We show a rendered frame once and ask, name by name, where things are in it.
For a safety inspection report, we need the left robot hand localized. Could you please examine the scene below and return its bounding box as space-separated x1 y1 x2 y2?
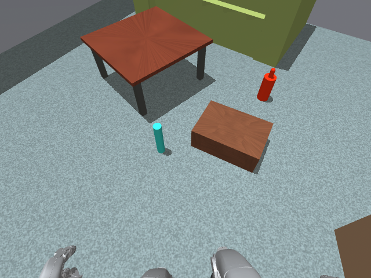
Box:
39 246 83 278

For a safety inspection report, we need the coffee table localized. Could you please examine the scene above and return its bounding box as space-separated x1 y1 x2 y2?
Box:
80 6 213 116

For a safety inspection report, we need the sofa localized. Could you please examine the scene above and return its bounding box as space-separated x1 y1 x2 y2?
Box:
133 0 316 68

